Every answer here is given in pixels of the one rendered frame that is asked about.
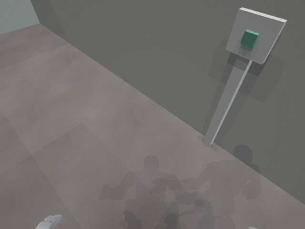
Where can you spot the button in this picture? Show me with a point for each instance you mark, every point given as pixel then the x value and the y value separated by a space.
pixel 249 38

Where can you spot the left robot hand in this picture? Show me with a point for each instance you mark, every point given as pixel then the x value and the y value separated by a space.
pixel 49 222

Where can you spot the panel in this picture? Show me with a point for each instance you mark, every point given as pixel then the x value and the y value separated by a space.
pixel 269 27

